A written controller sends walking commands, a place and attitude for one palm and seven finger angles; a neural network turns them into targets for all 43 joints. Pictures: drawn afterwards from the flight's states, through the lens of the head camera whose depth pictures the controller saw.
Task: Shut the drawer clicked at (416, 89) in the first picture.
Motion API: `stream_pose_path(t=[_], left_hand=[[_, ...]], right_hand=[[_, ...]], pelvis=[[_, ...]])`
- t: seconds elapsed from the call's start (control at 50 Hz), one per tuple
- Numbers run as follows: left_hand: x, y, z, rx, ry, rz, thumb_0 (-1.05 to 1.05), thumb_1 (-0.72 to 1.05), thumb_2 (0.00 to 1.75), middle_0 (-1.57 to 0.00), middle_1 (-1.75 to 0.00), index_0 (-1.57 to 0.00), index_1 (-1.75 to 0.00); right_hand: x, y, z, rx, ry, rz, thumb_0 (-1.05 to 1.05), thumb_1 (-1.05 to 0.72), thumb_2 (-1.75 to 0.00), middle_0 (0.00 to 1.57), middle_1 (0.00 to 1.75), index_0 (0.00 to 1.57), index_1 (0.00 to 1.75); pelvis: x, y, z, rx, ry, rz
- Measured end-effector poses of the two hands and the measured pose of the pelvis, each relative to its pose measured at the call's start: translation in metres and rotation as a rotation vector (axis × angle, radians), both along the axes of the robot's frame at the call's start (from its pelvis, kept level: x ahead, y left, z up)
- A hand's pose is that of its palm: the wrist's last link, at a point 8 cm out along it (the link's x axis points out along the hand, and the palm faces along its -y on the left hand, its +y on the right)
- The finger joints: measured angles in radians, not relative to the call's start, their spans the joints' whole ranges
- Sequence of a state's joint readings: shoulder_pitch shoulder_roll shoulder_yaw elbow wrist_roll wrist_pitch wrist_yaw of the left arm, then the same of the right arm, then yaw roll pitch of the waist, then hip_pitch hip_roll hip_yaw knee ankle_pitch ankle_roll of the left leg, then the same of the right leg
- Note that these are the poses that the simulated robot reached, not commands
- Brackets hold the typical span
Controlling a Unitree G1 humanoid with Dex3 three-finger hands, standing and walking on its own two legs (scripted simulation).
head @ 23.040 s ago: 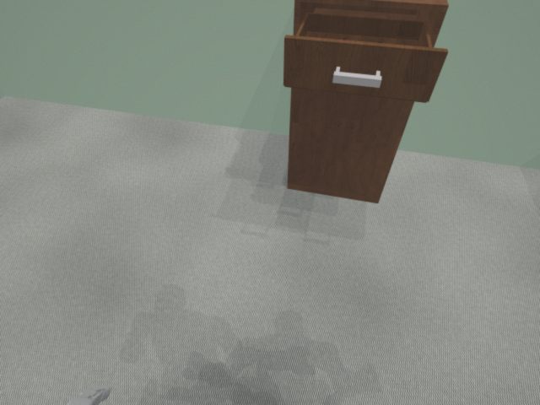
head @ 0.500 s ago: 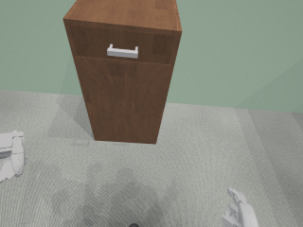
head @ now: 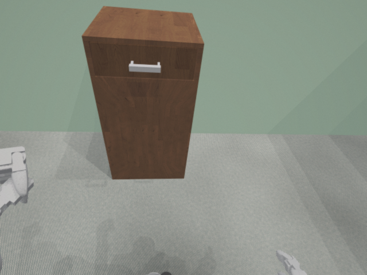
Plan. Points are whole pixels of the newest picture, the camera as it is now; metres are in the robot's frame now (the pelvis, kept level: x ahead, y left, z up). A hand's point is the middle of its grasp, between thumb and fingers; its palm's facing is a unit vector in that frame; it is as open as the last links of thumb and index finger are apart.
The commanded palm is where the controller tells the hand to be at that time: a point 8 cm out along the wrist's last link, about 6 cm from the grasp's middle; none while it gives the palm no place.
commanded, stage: stop stepping back and stand still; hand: left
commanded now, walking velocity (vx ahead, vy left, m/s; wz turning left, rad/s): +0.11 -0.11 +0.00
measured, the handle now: (145, 65) +0.87 +0.16 +0.06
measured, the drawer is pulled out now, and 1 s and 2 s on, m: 0.00 0.00 0.00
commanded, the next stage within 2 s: let the arm hang, fingers relaxed in 0.78 s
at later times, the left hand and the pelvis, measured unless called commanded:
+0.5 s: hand out of the picture +0.08 +0.27 +0.21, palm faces +0.37 -0.78 -0.50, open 3.3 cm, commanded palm +0.04 +0.32 +0.20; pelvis -0.09 +0.03 +0.01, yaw +1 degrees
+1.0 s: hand out of the picture +0.10 +0.30 +0.04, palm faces +0.23 -0.85 -0.48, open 3.1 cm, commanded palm none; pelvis -0.09 +0.05 +0.01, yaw +6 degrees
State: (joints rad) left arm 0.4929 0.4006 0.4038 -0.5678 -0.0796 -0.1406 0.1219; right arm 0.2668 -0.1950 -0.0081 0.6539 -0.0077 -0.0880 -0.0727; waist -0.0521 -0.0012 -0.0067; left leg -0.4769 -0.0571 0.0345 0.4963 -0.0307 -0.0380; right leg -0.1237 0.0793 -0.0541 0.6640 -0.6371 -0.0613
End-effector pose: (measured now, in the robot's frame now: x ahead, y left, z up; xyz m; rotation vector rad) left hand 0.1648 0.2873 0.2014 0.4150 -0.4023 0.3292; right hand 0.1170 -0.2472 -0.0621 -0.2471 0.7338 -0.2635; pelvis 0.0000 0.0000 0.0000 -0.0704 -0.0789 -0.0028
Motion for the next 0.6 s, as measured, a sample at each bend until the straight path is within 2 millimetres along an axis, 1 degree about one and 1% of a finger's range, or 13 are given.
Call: stream_pose_path(t=[0.06,0.12,0.16,0.18,0.22,0.26,0.32,0.38,0.44,0.48,0.5,0.54,0.6], left_hand=[[-0.032,0.002,0.006,0.056,0.022,-0.022,0.02,0.89,0.90,-1.41,-1.60,-1.40,-1.60],[-0.057,0.010,0.014,0.073,-0.008,-0.019,0.02,0.89,0.90,-1.41,-1.60,-1.40,-1.59],[-0.063,0.021,0.013,0.053,-0.039,0.009,0.02,0.89,0.90,-1.41,-1.60,-1.41,-1.60],[-0.064,0.027,0.011,0.041,-0.057,0.021,0.02,0.89,0.90,-1.41,-1.60,-1.41,-1.60],[-0.063,0.037,0.006,0.024,-0.071,0.040,0.01,0.89,0.90,-1.41,-1.60,-1.41,-1.60],[-0.060,0.043,0.004,0.018,-0.047,0.041,0.01,0.89,0.90,-1.41,-1.60,-1.41,-1.60],[-0.065,0.039,0.008,0.040,0.010,0.010,0.02,0.89,0.90,-1.41,-1.60,-1.41,-1.60],[-0.081,0.028,0.016,0.069,0.069,-0.027,0.02,0.89,0.90,-1.41,-1.60,-1.40,-1.60],[-0.102,0.022,0.023,0.117,0.115,-0.013,0.02,0.89,0.90,-1.41,-1.60,-1.40,-1.60],[-0.117,0.022,0.024,0.169,0.112,0.021,0.02,0.89,0.89,-1.41,-1.60,-1.40,-1.60],[-0.123,0.023,0.023,0.170,0.107,0.038,0.02,0.89,0.89,-1.41,-1.60,-1.40,-1.59],[-0.132,0.031,0.023,0.149,0.090,0.082,0.02,0.89,0.89,-1.41,-1.60,-1.41,-1.59],[-0.137,0.046,0.015,0.077,0.088,0.157,0.01,0.88,0.89,-1.41,-1.60,-1.41,-1.59]], right_hand=[[-0.015,0.010,0.004,0.024,0.012,0.025,0.01,-0.90,-0.90,0.20,0.30,0.20,0.30],[-0.027,0.023,0.012,0.010,0.045,0.038,0.01,-0.90,-0.90,0.20,0.30,0.20,0.30],[-0.029,0.030,0.014,-0.011,0.035,0.049,0.01,-0.90,-0.90,0.20,0.30,0.20,0.30],[-0.028,0.034,0.012,-0.025,0.014,0.056,0.01,-0.90,-0.90,0.20,0.30,0.20,0.30],[-0.028,0.042,0.007,-0.028,-0.012,0.056,0.01,-0.90,-0.90,0.20,0.30,0.20,0.30],[-0.031,0.055,0.009,0.004,-0.028,0.062,0.01,-0.90,-0.90,0.20,0.30,0.20,0.30],[-0.038,0.074,0.018,0.069,-0.055,0.082,0.01,-0.90,-0.90,0.20,0.30,0.20,0.30],[-0.046,0.086,0.026,0.113,-0.057,0.102,0.01,-0.90,-0.90,0.20,0.30,0.21,0.30],[-0.051,0.088,0.024,0.129,-0.043,0.120,0.01,-0.90,-0.90,0.20,0.30,0.21,0.30],[-0.050,0.083,0.013,0.126,-0.033,0.141,0.01,-0.89,-0.90,0.20,0.30,0.21,0.30],[-0.050,0.079,0.007,0.114,-0.016,0.155,0.01,-0.89,-0.90,0.21,0.31,0.21,0.30],[-0.053,0.072,0.000,0.093,0.026,0.156,0.01,-0.89,-0.90,0.21,0.30,0.21,0.30],[-0.059,0.063,0.000,0.063,0.054,0.125,0.01,-0.90,-0.90,0.20,0.30,0.21,0.30]], pelvis=[[-0.016,0.007,0.004,0.023,0.007,0.004],[-0.022,0.015,0.011,0.038,0.033,-0.019],[-0.025,0.025,0.011,0.035,0.045,-0.023],[-0.028,0.032,0.007,0.022,0.049,-0.022],[-0.041,0.041,0.001,0.029,0.038,-0.008],[-0.054,0.044,0.004,0.043,0.019,-0.011],[-0.067,0.043,0.014,0.040,0.014,-0.015],[-0.073,0.041,0.024,0.027,0.026,-0.017],[-0.078,0.037,0.028,0.019,0.044,0.012],[-0.085,0.033,0.017,0.057,0.066,0.027],[-0.089,0.034,0.014,0.056,0.063,0.022],[-0.094,0.037,0.014,0.053,0.056,0.026],[-0.093,0.041,0.019,0.070,0.065,0.028]])
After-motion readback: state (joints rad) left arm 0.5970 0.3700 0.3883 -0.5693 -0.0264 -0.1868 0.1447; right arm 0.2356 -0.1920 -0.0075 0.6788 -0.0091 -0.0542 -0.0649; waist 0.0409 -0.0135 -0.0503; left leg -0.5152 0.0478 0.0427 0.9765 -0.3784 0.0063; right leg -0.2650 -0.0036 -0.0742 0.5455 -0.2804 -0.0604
